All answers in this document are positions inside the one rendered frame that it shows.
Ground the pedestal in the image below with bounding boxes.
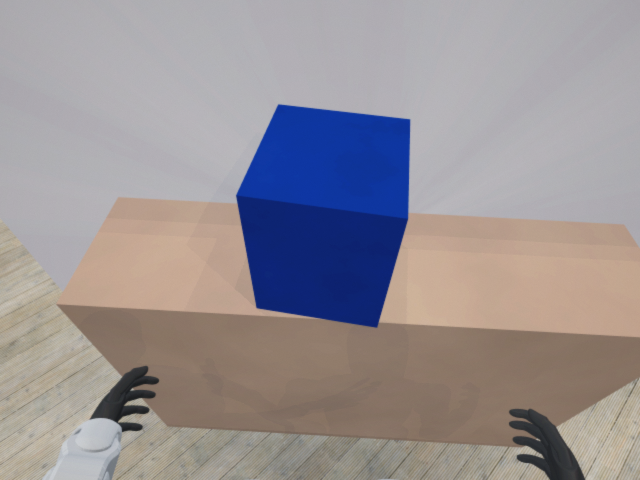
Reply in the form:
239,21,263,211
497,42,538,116
56,197,640,448

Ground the left robot forearm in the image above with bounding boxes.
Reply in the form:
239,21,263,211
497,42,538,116
42,418,122,480

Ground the robot left hand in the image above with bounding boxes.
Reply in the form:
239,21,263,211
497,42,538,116
89,366,159,432

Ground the carton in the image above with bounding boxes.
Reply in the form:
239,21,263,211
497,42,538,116
236,104,410,328

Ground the robot right hand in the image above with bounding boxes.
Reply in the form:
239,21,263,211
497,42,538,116
509,409,585,480

